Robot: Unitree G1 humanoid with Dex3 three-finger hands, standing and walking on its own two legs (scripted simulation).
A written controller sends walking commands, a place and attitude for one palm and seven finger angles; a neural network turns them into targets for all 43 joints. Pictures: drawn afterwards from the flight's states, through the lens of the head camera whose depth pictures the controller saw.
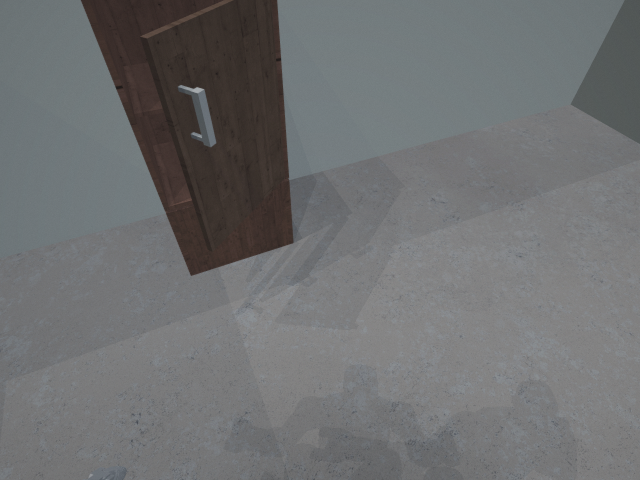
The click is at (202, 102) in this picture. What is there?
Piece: cupboard door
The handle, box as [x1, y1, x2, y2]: [178, 85, 215, 146]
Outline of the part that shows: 178,86 179,91 190,94 192,96 201,133 198,134 193,132 191,133 191,137 201,140 205,145 211,146 215,143 215,139 204,90 197,87 193,89 182,85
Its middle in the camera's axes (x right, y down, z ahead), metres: -0.27 -0.26 +0.84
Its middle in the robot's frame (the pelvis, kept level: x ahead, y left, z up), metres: +0.80 +0.32 +0.04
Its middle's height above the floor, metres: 0.81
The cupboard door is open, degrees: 37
